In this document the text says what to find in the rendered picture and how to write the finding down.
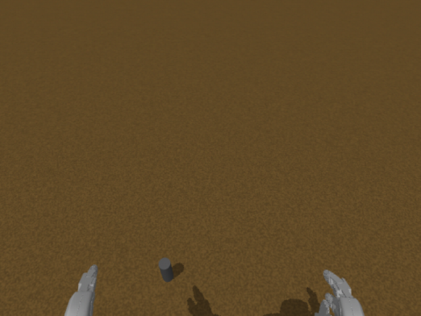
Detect right robot hand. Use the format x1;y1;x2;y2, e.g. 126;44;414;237
314;270;364;316

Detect can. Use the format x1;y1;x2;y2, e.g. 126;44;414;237
159;257;174;282

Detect left robot hand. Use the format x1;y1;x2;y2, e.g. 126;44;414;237
64;265;98;316

